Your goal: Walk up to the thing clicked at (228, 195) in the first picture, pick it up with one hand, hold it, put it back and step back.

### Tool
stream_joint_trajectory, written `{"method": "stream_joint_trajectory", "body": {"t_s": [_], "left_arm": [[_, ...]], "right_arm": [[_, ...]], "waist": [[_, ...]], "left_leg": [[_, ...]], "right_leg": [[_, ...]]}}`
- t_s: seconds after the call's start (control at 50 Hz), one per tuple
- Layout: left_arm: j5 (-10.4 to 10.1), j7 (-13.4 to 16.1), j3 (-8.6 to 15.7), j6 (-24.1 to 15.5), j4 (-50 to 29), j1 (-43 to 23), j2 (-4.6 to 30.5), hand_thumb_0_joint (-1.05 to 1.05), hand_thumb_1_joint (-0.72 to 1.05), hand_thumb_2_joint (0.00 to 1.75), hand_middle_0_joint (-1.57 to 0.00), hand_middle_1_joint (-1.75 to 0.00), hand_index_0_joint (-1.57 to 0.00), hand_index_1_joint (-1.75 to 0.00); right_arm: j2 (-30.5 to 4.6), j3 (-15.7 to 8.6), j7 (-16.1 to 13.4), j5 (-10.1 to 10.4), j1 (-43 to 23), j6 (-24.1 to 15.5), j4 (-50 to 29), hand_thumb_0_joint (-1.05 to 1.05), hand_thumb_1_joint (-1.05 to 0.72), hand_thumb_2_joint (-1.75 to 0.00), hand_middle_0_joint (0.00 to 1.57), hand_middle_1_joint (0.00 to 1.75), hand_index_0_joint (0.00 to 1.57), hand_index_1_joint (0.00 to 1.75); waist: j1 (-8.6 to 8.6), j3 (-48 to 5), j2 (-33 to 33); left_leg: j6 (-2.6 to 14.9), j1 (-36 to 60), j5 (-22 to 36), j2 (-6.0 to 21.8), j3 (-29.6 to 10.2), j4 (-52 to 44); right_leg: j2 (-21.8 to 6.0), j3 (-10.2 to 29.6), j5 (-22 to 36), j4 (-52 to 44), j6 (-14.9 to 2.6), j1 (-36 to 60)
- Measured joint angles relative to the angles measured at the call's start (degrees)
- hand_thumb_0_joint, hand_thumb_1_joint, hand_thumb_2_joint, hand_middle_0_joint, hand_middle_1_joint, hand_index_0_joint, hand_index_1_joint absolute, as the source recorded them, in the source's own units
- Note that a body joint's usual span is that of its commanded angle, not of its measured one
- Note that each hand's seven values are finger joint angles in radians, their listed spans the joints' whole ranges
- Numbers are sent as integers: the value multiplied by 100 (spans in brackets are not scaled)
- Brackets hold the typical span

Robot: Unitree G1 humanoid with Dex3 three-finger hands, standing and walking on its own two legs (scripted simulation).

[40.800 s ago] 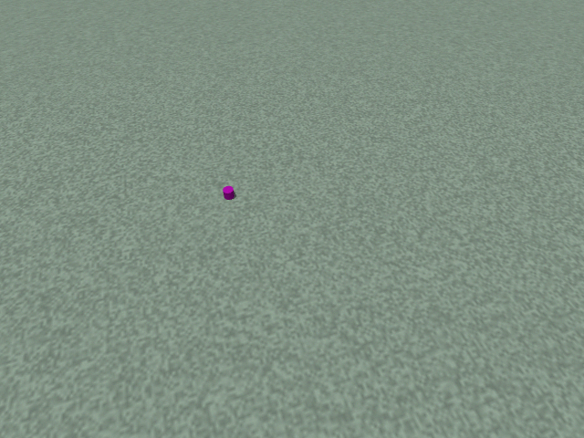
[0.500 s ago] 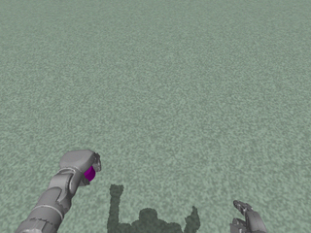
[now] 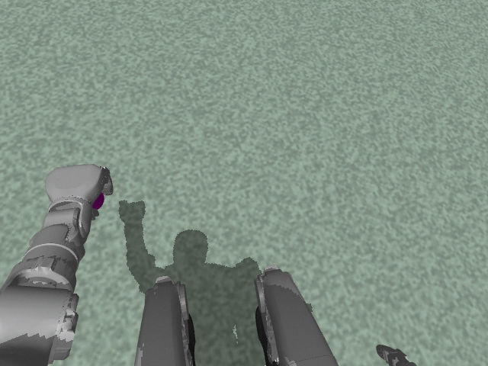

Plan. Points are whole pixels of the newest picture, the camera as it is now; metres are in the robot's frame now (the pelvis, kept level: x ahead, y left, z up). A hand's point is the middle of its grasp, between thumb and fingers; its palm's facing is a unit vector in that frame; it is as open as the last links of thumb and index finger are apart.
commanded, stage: crouch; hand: left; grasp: from above
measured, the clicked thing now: (87, 196) +0.45 +0.25 -0.14
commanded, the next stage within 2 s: lower in 1.32 s
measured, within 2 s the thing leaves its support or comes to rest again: neither
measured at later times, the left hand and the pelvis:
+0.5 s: hand (107, 219) +0.45 +0.26 -0.31, palm faces -0.44 -0.01 -0.90, open 6.4 cm; pelvis -0.01 +0.00 -0.15, yaw -3 degrees
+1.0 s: hand (115, 221) +0.47 +0.27 -0.38, palm faces -0.47 -0.03 -0.88, open 6.4 cm; pelvis -0.02 +0.00 -0.22, yaw -6 degrees
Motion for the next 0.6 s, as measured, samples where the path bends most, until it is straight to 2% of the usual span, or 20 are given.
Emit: {"method": "stream_joint_trajectory", "body": {"t_s": [0.2, 0.32, 0.44, 0.6], "left_arm": [[53, -151, 345, -286, 395, -390, 416, -3, 41, 31, -69, -62, -91, -59], [311, -78, 535, -625, 379, -581, 714, -4, 42, 29, -70, -61, -92, -57], [499, 83, 636, -662, 431, -807, 920, -4, 42, 27, -70, -60, -93, -55], [435, 64, 709, -595, 620, -1076, 1111, -4, 41, 28, -72, -59, -94, -54]], "right_arm": [[183, 187, 143, -85, -74, -146, 21, 1, -90, -90, 21, 30, 20, 30], [149, 285, 297, -203, -311, -279, 20, 1, -90, -90, 21, 30, 20, 30], [64, 278, 444, -329, -603, -354, 9, 1, -90, -90, 21, 30, 20, 30], [25, 305, 605, -425, -775, -378, -32, 1, -91, -90, 20, 30, 20, 30]], "waist": [[-153, -43, 52], [-200, -38, -76], [-231, 114, -181], [-244, 309, -250]], "left_leg": [[23, -1627, -296, -11, -121, 1404], [-22, -2493, -453, -38, -294, 2184], [-56, -3056, -567, -79, -407, 2784], [-59, -3451, -673, -39, -485, 3310]], "right_leg": [[38, -47, -338, 1376, 27, -1557], [57, -168, -527, 2109, 29, -2340], [57, -241, -680, 2685, 20, -2839], [134, -270, -758, 3173, 58, -3226]]}}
